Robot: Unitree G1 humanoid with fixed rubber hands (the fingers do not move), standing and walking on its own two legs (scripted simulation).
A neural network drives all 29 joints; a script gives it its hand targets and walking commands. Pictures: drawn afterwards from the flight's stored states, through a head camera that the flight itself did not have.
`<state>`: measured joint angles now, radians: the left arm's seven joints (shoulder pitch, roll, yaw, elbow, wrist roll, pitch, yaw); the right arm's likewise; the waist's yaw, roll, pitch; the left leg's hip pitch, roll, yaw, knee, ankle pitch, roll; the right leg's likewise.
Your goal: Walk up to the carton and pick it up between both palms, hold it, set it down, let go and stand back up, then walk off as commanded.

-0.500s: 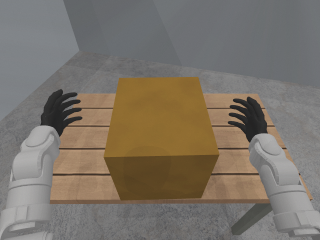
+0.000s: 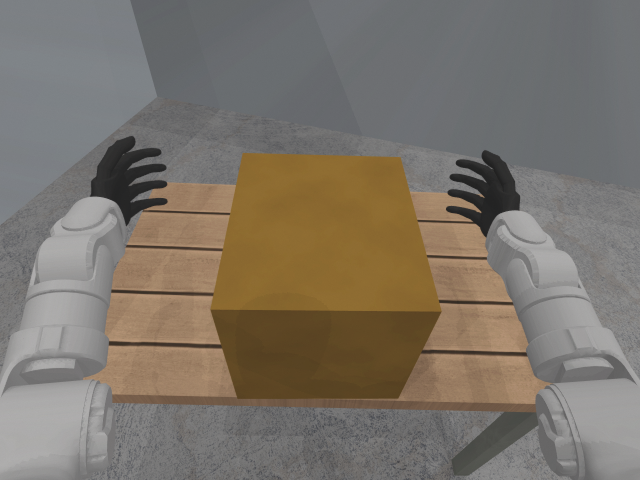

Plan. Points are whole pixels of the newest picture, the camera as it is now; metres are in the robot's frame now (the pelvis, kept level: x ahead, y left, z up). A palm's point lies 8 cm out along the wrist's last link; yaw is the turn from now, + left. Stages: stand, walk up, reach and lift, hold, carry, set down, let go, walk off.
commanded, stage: reach and lift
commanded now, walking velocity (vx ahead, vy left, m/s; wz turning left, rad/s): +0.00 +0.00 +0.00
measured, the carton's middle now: (320, 275) +0.44 +0.01 -0.02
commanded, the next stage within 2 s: none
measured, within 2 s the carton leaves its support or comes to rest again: neither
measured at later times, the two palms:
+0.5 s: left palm (158, 267) +0.40 +0.23 +0.05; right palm (459, 278) +0.39 -0.19 +0.04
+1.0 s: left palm (178, 278) +0.40 +0.21 +0.03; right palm (450, 279) +0.40 -0.18 +0.02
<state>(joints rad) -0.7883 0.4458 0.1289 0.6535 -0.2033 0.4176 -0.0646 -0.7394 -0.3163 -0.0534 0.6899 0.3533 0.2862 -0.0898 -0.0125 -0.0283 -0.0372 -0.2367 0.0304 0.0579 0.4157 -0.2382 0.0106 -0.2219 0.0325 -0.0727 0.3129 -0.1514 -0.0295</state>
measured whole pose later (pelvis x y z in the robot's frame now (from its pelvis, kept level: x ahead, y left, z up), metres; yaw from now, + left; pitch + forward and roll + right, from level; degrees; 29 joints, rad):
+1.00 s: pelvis -0.03 -0.01 -0.05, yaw +2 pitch +21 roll -1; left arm -0.93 0.33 -0.09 1.40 -0.33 -0.36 -0.05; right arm -0.86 -0.18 0.05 1.23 0.34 -0.27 -0.12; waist -0.03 0.00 -0.25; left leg -0.83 0.03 0.01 0.79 -0.33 0.00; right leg -0.83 0.00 -0.12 0.74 -0.29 -0.05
